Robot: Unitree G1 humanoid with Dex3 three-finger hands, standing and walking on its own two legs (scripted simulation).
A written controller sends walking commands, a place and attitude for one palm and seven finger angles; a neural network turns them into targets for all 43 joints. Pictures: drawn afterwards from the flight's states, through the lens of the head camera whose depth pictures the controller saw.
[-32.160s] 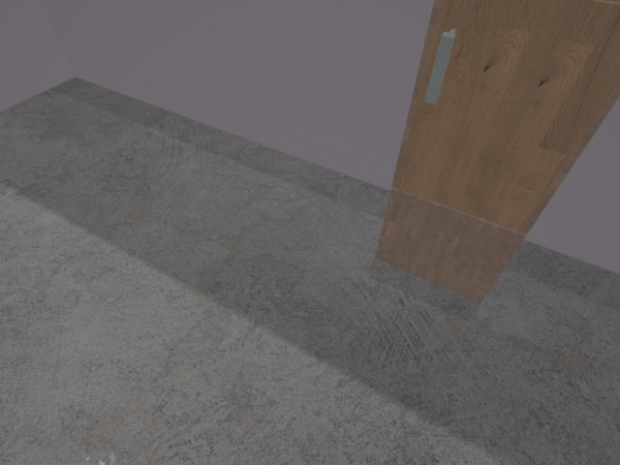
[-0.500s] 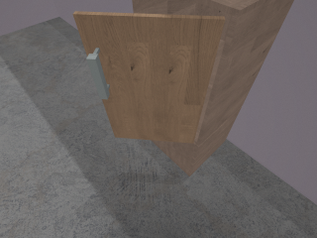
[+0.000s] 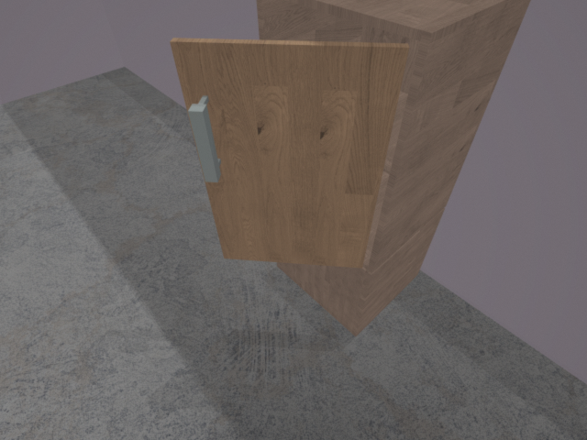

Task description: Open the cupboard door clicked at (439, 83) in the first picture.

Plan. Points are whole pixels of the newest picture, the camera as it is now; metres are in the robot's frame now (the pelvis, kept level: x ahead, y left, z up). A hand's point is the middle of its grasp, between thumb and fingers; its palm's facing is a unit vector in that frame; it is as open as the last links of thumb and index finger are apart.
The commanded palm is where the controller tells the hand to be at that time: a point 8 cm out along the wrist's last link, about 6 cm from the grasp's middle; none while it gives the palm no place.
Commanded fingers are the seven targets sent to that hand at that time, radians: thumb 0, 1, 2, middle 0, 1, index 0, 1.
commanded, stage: come to a stop and stand still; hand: left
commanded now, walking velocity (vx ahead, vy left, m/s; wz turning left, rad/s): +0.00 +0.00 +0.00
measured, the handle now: (208, 139) +0.62 +0.21 +0.09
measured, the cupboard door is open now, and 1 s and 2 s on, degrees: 42 42 42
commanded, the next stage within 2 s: none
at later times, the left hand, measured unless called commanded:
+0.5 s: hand out of the picture -0.09 +0.16 -0.17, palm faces +0.07 -0.98 -0.17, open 7.3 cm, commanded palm none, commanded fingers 0.00 0.90 0.90 -0.20 -0.30 -0.20 -0.30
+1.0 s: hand out of the picture -0.24 +0.19 -0.17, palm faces +0.09 -0.97 -0.22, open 7.3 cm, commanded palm none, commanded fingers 0.00 0.90 0.90 -0.20 -0.30 -0.20 -0.30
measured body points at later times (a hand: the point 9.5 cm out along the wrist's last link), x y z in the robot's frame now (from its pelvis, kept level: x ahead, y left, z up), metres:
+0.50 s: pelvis -0.07 -0.01 +0.01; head -0.09 -0.01 +0.46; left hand -0.09 +0.21 -0.15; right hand -0.09 -0.23 -0.15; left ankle +0.04 +0.10 -0.72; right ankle +0.01 -0.13 -0.72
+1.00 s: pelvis -0.21 +0.01 +0.00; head -0.26 +0.01 +0.45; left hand -0.24 +0.24 -0.15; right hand -0.16 -0.23 -0.14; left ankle -0.15 +0.11 -0.61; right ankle -0.19 -0.04 -0.72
